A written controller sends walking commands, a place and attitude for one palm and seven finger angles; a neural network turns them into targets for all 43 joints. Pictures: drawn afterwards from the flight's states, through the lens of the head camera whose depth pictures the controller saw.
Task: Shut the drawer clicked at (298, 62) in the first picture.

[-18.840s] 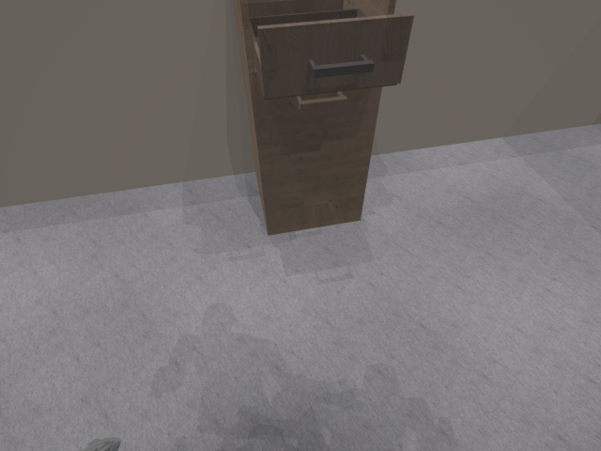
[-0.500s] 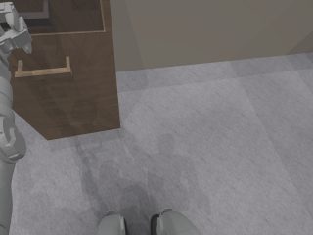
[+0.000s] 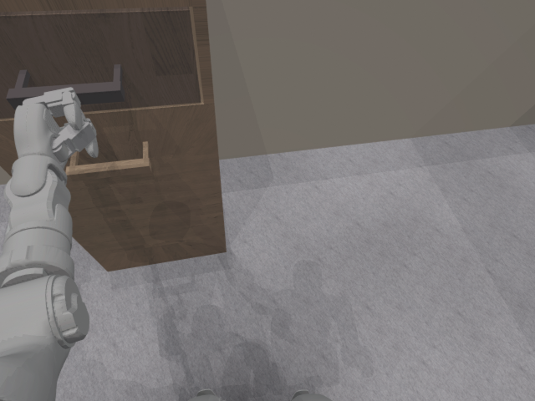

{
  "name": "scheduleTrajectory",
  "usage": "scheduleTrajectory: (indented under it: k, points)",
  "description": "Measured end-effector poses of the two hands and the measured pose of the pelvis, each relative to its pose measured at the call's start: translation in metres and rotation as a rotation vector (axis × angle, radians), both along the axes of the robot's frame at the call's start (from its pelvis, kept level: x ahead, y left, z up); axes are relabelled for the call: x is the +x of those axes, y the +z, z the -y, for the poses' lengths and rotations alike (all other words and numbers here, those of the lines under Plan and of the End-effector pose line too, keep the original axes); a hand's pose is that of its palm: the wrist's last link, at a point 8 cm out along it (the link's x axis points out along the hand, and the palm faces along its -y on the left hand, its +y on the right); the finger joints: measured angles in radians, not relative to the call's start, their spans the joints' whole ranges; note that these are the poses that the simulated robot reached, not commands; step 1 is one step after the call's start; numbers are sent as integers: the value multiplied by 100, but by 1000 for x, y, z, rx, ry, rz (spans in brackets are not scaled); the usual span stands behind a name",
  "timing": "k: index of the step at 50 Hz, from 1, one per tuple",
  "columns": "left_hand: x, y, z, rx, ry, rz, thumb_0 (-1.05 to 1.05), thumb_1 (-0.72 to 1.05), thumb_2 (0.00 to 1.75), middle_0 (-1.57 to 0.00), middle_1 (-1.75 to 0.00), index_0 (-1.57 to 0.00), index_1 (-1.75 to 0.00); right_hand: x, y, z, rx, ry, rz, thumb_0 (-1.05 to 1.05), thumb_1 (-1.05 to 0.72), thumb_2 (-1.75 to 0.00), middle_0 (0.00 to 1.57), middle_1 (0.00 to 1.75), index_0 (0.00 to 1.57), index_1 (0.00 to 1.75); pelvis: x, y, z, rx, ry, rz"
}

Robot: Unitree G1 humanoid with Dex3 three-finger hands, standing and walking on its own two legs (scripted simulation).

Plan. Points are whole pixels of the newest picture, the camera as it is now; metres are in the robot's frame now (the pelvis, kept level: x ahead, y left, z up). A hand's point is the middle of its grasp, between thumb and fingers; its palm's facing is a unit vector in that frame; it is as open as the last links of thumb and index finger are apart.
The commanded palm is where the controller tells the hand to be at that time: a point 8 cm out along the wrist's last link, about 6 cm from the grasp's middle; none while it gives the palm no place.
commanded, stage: draw the hand back to the body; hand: left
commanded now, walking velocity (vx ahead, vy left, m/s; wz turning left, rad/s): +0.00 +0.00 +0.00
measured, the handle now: (70, 84) +0.58 +0.27 +0.11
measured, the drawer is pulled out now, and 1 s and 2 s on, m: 0.00 0.00 0.00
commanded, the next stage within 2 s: step back with the hand held close in 1.38 s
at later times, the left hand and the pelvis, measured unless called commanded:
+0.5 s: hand (41, 197) +0.35 +0.23 +0.15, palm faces +0.15 -0.99 -0.01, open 3.3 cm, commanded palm +0.30 +0.28 +0.15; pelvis +0.00 -0.01 +0.02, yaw +3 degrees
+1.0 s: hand out of the picture +0.21 +0.23 +0.18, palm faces +0.39 -0.87 -0.31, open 3.3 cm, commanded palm +0.15 +0.27 +0.20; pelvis -0.01 -0.02 +0.04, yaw +3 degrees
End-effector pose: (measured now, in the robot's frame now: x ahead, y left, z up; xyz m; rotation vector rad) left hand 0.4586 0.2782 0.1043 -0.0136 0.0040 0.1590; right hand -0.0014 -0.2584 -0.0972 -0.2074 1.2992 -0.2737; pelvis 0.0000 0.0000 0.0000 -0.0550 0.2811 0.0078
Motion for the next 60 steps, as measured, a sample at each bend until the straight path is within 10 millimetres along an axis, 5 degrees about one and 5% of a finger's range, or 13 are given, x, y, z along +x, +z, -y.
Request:
scheduleTrajectory:
  k: [8,19,27,37,60]
  points:
    - [-28,13,0,19,-29,35,2,90,90,-139,-160,-140,-160,45,3,1,21,28,98,0,-91,-90,20,30,20,30,10,7,0,6,5,36]
    - [-103,25,-4,23,5,18,2,90,90,-140,-160,-140,-160,117,21,-6,41,129,339,0,-91,-90,20,30,20,30,5,17,4,22,28,144]
    - [-154,48,-4,62,6,49,2,90,90,-140,-160,-140,-160,152,39,-14,51,203,498,1,-91,-90,20,30,20,30,-6,22,9,34,46,219]
    - [-223,64,0,277,190,31,2,90,90,-140,-160,-140,-160,166,53,-27,80,266,556,1,-91,-90,20,30,20,30,-14,36,14,52,44,314]
    - [-339,106,18,449,266,99,2,89,90,-140,-160,-141,-160,173,58,-24,96,289,602,1,-91,-90,20,30,20,30,-12,42,23,54,47,377]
